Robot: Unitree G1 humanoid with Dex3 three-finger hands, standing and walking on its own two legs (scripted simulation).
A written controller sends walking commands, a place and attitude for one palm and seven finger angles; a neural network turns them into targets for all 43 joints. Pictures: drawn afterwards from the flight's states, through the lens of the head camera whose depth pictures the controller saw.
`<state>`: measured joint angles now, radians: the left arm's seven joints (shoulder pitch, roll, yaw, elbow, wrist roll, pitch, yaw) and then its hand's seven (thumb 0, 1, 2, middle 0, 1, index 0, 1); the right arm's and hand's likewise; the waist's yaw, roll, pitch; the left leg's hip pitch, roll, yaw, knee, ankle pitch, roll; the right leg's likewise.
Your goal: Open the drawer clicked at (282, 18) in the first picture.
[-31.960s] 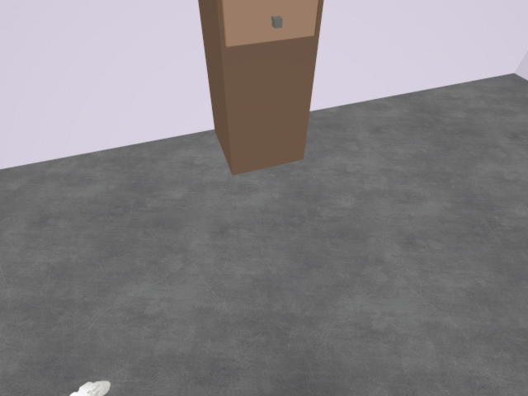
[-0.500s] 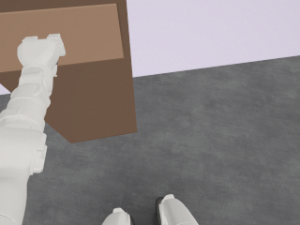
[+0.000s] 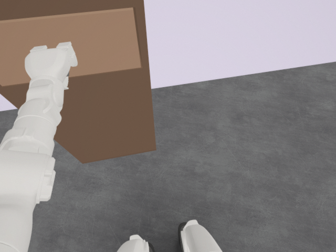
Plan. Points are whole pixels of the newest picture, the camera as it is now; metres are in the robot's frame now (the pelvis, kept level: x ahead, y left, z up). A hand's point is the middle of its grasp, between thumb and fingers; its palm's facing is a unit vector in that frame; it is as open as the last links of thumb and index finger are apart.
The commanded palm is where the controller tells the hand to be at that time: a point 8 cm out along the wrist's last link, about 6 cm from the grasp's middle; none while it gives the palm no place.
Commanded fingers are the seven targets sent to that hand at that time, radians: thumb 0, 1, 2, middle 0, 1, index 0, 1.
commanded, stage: pull the drawer open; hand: left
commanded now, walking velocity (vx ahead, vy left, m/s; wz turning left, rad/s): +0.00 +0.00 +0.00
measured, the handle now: (59, 62) +0.57 +0.21 +0.08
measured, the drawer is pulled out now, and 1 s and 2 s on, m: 0.00 0.00 0.00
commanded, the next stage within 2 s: open the thumb to release the handle in 0.72 s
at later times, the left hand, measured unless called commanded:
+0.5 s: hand (60, 79) +0.53 +0.22 +0.06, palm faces -0.01 +0.02 -1.00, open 6.3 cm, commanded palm +0.52 +0.22 +0.09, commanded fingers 0.00 0.90 0.90 -0.40 -1.35 -0.40 -1.35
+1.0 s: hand (60, 79) +0.53 +0.22 +0.06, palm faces -0.02 +0.00 -1.00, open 6.6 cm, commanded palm +0.52 +0.23 +0.09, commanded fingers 0.00 0.20 0.60 -0.35 -1.27 -0.35 -1.27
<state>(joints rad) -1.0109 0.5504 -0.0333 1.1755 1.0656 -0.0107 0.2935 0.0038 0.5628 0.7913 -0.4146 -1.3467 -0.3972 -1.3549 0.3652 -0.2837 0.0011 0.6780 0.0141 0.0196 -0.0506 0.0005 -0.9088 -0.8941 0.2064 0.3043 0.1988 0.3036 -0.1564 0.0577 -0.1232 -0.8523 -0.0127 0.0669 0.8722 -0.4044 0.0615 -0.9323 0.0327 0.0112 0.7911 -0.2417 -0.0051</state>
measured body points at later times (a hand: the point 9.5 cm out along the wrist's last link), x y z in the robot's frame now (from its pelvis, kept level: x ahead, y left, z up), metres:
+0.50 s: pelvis +0.04 +0.00 +0.01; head +0.14 +0.00 +0.45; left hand +0.53 +0.21 +0.11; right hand +0.12 -0.27 -0.12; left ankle +0.00 +0.08 -0.69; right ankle +0.07 -0.12 -0.69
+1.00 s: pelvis +0.02 -0.01 +0.01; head +0.13 -0.01 +0.44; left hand +0.53 +0.21 +0.11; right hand +0.00 -0.28 -0.12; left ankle +0.00 +0.08 -0.69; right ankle +0.07 -0.12 -0.69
